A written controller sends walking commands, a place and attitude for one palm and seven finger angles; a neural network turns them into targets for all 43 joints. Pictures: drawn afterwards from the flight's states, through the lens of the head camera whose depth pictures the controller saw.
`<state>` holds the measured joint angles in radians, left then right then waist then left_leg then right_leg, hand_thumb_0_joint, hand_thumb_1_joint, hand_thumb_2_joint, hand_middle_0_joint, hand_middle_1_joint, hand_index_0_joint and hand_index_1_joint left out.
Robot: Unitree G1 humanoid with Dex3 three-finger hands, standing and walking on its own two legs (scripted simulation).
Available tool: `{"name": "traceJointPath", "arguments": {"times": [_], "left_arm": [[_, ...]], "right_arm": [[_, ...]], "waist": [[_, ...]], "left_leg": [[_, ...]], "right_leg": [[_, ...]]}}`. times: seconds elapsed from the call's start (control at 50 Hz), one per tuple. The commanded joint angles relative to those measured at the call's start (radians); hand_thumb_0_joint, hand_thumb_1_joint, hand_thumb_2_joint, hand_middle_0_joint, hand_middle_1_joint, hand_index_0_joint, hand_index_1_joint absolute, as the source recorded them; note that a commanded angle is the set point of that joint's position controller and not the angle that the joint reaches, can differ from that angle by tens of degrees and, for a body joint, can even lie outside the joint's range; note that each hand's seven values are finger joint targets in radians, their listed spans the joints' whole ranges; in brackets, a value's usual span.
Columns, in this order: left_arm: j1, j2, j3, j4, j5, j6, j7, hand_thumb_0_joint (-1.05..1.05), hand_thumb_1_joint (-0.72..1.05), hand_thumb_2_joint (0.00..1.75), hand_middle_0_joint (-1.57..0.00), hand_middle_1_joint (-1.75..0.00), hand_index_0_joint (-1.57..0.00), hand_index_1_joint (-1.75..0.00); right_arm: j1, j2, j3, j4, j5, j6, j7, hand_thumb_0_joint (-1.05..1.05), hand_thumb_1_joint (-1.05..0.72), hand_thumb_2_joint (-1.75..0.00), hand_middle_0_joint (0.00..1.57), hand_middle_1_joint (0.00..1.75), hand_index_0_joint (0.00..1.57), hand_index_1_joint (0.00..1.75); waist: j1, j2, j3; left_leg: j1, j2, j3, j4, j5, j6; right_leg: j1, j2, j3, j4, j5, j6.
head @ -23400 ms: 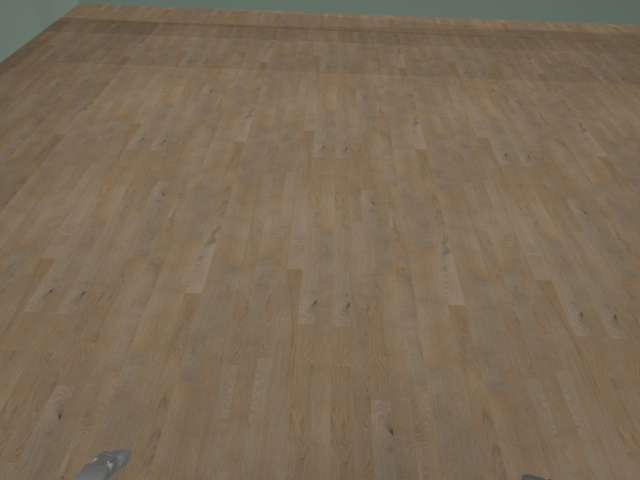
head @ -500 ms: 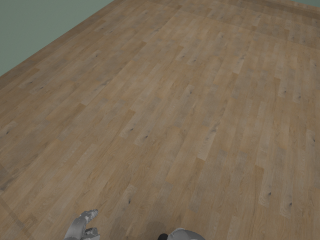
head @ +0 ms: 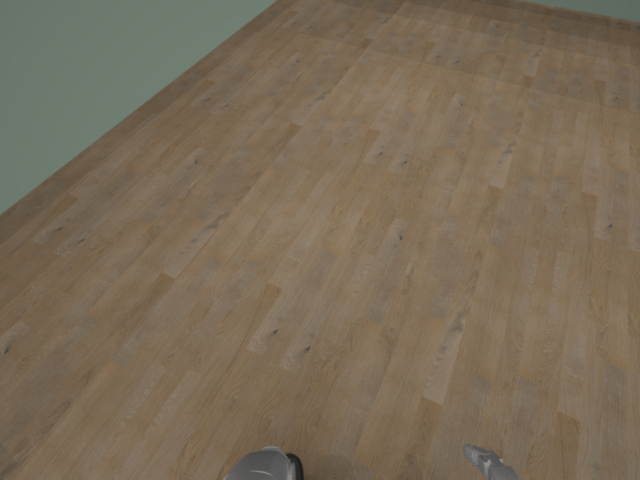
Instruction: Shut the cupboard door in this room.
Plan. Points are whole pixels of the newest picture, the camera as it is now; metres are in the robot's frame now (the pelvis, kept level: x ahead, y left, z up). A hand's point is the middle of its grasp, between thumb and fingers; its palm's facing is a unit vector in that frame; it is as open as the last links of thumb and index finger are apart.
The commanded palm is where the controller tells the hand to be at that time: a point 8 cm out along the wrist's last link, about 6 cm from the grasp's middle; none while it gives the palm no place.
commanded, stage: walk around to get in front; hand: left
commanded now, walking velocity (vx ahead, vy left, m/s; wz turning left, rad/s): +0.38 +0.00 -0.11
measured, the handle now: out of the picture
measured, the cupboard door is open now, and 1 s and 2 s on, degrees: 79 79 79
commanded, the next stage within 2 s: walk to a spot facing it in 1.84 s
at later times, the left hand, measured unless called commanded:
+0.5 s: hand (253, 329) +0.35 +0.16 -0.14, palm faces -0.15 -0.96 -0.22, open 7.4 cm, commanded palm none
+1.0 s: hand (279, 316) +0.38 +0.12 -0.15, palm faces +0.05 -0.98 -0.17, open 7.3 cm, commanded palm none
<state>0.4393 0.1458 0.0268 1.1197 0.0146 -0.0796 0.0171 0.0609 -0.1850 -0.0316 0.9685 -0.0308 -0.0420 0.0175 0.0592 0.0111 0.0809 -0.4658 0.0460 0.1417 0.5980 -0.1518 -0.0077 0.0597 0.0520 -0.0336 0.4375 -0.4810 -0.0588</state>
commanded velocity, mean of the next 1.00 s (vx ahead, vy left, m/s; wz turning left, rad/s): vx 0.38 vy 0.00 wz -0.03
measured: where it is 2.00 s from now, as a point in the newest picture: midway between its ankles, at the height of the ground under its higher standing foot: (373, 293)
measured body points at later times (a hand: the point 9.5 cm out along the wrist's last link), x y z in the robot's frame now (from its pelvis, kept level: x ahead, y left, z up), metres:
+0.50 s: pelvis +0.22 -0.02 +0.01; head +0.25 -0.03 +0.46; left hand +0.35 +0.21 -0.13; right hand +0.09 -0.22 -0.14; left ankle +0.11 +0.10 -0.72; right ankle +0.33 -0.15 -0.70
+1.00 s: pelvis +0.40 -0.05 +0.02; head +0.41 -0.05 +0.47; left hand +0.38 +0.17 -0.14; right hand +0.49 -0.30 -0.12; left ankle +0.52 +0.09 -0.69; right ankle +0.34 -0.15 -0.72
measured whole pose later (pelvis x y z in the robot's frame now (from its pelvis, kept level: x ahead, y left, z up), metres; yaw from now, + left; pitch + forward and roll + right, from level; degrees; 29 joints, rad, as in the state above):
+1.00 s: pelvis +0.40 -0.05 +0.02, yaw -2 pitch -1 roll -1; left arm 0.35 0.15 0.04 1.13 0.02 -0.08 0.00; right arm 0.16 -0.20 -0.07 1.01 -0.03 -0.02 0.03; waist 0.03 0.02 0.04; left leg -0.48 0.14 0.10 0.68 -0.19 -0.04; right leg -0.04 -0.03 -0.23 0.37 -0.30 -0.01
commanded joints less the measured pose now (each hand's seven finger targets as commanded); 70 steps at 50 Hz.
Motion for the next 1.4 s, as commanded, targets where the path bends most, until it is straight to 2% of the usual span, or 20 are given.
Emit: {"name": "traceJointPath", "arguments": {"times": [0.0, 0.02, 0.08, 0.18, 0.42, 0.46, 0.5, 0.52, 0.54, 0.56, 0.6, 0.68, 0.94, 0.98, 1.02, 1.06, 1.1, 1.14, 1.2, 1.38], "left_arm": [[0.043, 0.099, 0.013, -0.072, -0.027, -0.025, -0.003, 0.00, 0.90, 0.90, -0.20, -0.30, -0.20, -0.30], [-0.011, 0.124, 0.022, -0.086, -0.019, -0.020, 0.006, 0.00, 0.90, 0.90, -0.20, -0.30, -0.20, -0.30], [-0.101, 0.089, 0.028, -0.075, 0.004, 0.009, -0.020, 0.00, 0.90, 0.90, -0.20, -0.30, -0.20, -0.30], [-0.055, 0.020, 0.033, -0.075, 0.018, 0.062, -0.028, 0.00, 0.90, 0.90, -0.20, -0.30, -0.20, -0.30], [-0.402, 0.046, 0.024, -0.197, 0.011, 0.046, -0.046, 0.00, 0.90, 0.90, -0.20, -0.30, -0.20, -0.30], [-0.323, 0.067, 0.028, -0.180, 0.010, 0.035, -0.043, 0.00, 0.90, 0.90, -0.20, -0.30, -0.20, -0.30], [-0.061, 0.133, 0.046, -0.092, 0.017, 0.013, -0.035, 0.00, 0.90, 0.90, -0.20, -0.30, -0.20, -0.30], [0.081, 0.242, 0.074, -0.049, 0.025, 0.000, -0.020, 0.00, 0.90, 0.90, -0.20, -0.30, -0.20, -0.30], [0.143, 0.314, 0.086, -0.025, 0.003, 0.002, -0.012, 0.00, 0.90, 0.90, -0.20, -0.30, -0.20, -0.30], [0.067, 0.300, 0.089, -0.036, -0.007, 0.008, -0.006, 0.00, 0.90, 0.90, -0.20, -0.30, -0.20, -0.30], [-0.083, 0.215, 0.064, -0.074, -0.009, 0.009, -0.006, 0.00, 0.90, 0.90, -0.20, -0.30, -0.20, -0.30], [-0.179, 0.114, 0.030, -0.080, 0.003, -0.004, -0.005, 0.00, 0.90, 0.90, -0.20, -0.30, -0.20, -0.30], [-0.042, 0.163, 0.043, -0.027, 0.009, -0.014, -0.005, 0.00, 0.90, 0.90, -0.20, -0.30, -0.20, -0.30], [-0.035, 0.164, 0.044, -0.016, 0.010, -0.008, -0.004, 0.00, 0.90, 0.90, -0.20, -0.30, -0.20, -0.30], [-0.061, 0.156, 0.041, -0.021, 0.003, -0.003, -0.006, 0.00, 0.90, 0.90, -0.20, -0.30, -0.20, -0.30], [-0.066, 0.079, 0.020, -0.066, -0.004, -0.005, -0.022, 0.00, 0.90, 0.90, -0.20, -0.30, -0.20, -0.30], [-0.157, 0.090, 0.031, -0.088, 0.006, 0.003, -0.020, 0.00, 0.90, 0.90, -0.20, -0.30, -0.20, -0.30], [-0.165, 0.078, 0.034, -0.067, 0.011, 0.020, -0.029, 0.00, 0.90, 0.90, -0.20, -0.30, -0.20, -0.30], [-0.099, 0.035, 0.032, -0.050, 0.017, 0.048, -0.033, 0.00, 0.90, 0.90, -0.20, -0.30, -0.20, -0.30], [-0.281, 0.043, 0.043, -0.160, 0.006, 0.066, -0.045, 0.00, 0.90, 0.90, -0.20, -0.30, -0.20, -0.30]], "right_arm": [[0.504, -0.264, -0.075, 0.086, -0.013, -0.029, -0.023, 0.00, -0.90, -0.90, 0.20, 0.30, 0.20, 0.30], [0.459, -0.233, -0.064, 0.084, 0.008, -0.017, -0.022, 0.00, -0.90, -0.90, 0.20, 0.30, 0.20, 0.30], [0.275, -0.088, -0.028, 0.047, 0.008, -0.036, -0.029, 0.00, -0.90, -0.90, 0.20, 0.30, 0.20, 0.30], [0.275, -0.046, -0.029, 0.060, 0.013, -0.055, -0.033, 0.00, -0.90, -0.90, 0.20, 0.30, 0.20, 0.30], [0.455, -0.088, -0.043, 0.131, 0.002, -0.043, -0.036, 0.00, -0.90, -0.90, 0.20, 0.30, 0.20, 0.30], [0.438, -0.107, -0.044, 0.136, 0.005, -0.040, -0.038, 0.00, -0.90, -0.90, 0.20, 0.30, 0.20, 0.30], [0.408, -0.113, -0.044, 0.135, 0.015, -0.039, -0.032, 0.00, -0.90, -0.90, 0.20, 0.30, 0.20, 0.30], [0.426, -0.058, -0.033, 0.117, 0.026, -0.040, -0.020, 0.00, -0.90, -0.90, 0.20, 0.30, 0.20, 0.30], [0.419, -0.031, -0.024, 0.083, 0.028, -0.037, -0.021, 0.00, -0.90, -0.90, 0.20, 0.30, 0.20, 0.30], [0.380, -0.056, -0.032, 0.084, 0.031, -0.027, -0.026, 0.00, -0.90, -0.90, 0.20, 0.30, 0.20, 0.30], [0.288, -0.024, -0.036, 0.080, 0.023, -0.015, -0.018, 0.00, -0.90, -0.90, 0.20, 0.30, 0.20, 0.30], [0.384, 0.023, -0.037, 0.118, 0.005, 0.027, -0.009, 0.00, -0.90, -0.90, 0.20, 0.30, 0.20, 0.30], [0.042, -0.013, -0.032, -0.031, 0.005, 0.000, 0.021, 0.00, -0.90, -0.90, 0.20, 0.30, 0.20, 0.30], [0.071, -0.031, -0.036, -0.027, 0.004, -0.008, 0.017, 0.00, -0.90, -0.90, 0.20, 0.30, 0.20, 0.30], [0.259, -0.082, -0.049, 0.037, -0.003, -0.021, 0.006, 0.00, -0.90, -0.90, 0.20, 0.30, 0.20, 0.30], [0.496, -0.260, -0.093, 0.100, -0.006, -0.023, -0.015, 0.00, -0.90, -0.90, 0.20, 0.30, 0.20, 0.30], [0.426, -0.198, -0.074, 0.095, 0.003, -0.019, -0.022, 0.00, -0.90, -0.90, 0.20, 0.30, 0.20, 0.30], [0.299, -0.120, -0.053, 0.062, 0.005, -0.024, -0.024, 0.00, -0.90, -0.90, 0.20, 0.30, 0.20, 0.30], [0.277, -0.080, -0.044, 0.067, 0.007, -0.038, -0.030, 0.00, -0.90, -0.90, 0.20, 0.30, 0.20, 0.30], [0.321, -0.095, -0.062, 0.096, 0.003, -0.040, -0.030, 0.00, -0.90, -0.90, 0.20, 0.30, 0.20, 0.30]], "waist": [[-0.206, 0.254, -0.387], [-0.181, 0.164, -0.318], [-0.100, 0.057, -0.014], [-0.031, 0.091, 0.008], [-0.119, 0.103, 0.042], [-0.074, 0.096, -0.024], [0.050, 0.032, -0.169], [0.099, -0.188, -0.289], [0.078, -0.314, -0.338], [0.063, -0.195, -0.283], [0.017, -0.077, -0.091], [-0.090, -0.123, 0.004], [-0.010, -0.105, 0.014], [-0.030, -0.076, 0.000], [-0.122, 0.024, -0.091], [-0.195, 0.350, -0.232], [-0.168, 0.189, -0.135], [-0.114, 0.130, -0.012], [-0.063, 0.093, -0.013], [-0.071, 0.079, 0.046]], "left_leg": [[0.858, 0.437, -0.530, -0.112, 0.486, 0.252], [0.741, 0.456, -0.534, -0.195, 0.380, 0.277], [0.334, 0.329, -0.326, -0.336, 0.080, 0.165], [0.196, 0.232, -0.138, -0.417, 0.050, 0.128], [0.467, 0.258, -0.049, -0.344, 0.337, 0.134], [0.502, 0.260, -0.026, -0.234, 0.545, 0.119], [0.380, 0.201, 0.023, 0.086, 0.567, 0.058], [0.108, 0.106, 0.073, 0.379, 0.183, 0.017], [-0.097, -0.026, -0.001, 0.642, -0.417, -0.010], [-0.126, 0.028, -0.116, 0.747, -0.387, 0.012], [-0.157, 0.099, -0.147, 0.756, -0.227, 0.012], [-0.045, 0.118, -0.122, 0.611, -0.084, -0.015], [-0.070, 0.095, -0.032, 0.042, -0.053, -0.022], [0.035, 0.080, -0.015, -0.024, -0.070, -0.008], [0.369, 0.048, 0.003, -0.128, -0.020, 0.012], [0.727, 0.414, -0.491, -0.279, 0.030, 0.164], [0.565, 0.402, -0.420, -0.337, -0.083, 0.171], [0.363, 0.356, -0.317, -0.406, -0.186, 0.133], [0.294, 0.293, -0.167, -0.433, -0.127, 0.109], [0.347, 0.301, -0.038, -0.445, -0.039, 0.141]], "right_leg": [[-0.579, -0.014, -0.004, 0.861, -0.038, 0.034], [-0.628, -0.057, 0.074, 0.958, -0.068, 0.017], [-0.640, -0.159, 0.066, 0.911, 0.121, 0.044], [-0.622, -0.183, 0.029, 0.811, 0.264, 0.078], [-0.648, -0.153, -0.096, 0.234, 0.298, 0.070], [-0.511, -0.109, -0.121, 0.156, 0.260, 0.039], [-0.118, -0.100, -0.109, 0.043, 0.373, 0.010], [0.168, -0.347, 0.169, 0.025, 0.417, -0.058], [0.270, -0.525, 0.487, -0.045, 0.606, -0.155], [0.176, -0.534, 0.440, -0.090, 0.519, -0.176], [-0.084, -0.464, 0.322, -0.151, 0.327, -0.105], [-0.362, -0.344, 0.075, -0.254, 0.198, -0.029], [-0.097, -0.368, 0.010, -0.221, 0.386, -0.073], [-0.105, -0.372, 0.006, -0.157, 0.443, -0.065], [-0.234, -0.291, -0.093, 0.112, 0.547, -0.015], [-0.644, -0.092, -0.136, 0.636, -0.082, 0.066], [-0.711, -0.161, -0.021, 0.786, -0.024, 0.046], [-0.679, -0.207, 0.006, 0.787, 0.097, 0.056], [-0.639, -0.205, -0.002, 0.758, 0.209, 0.073], [-0.659, -0.226, -0.035, 0.372, 0.299, 0.092]]}}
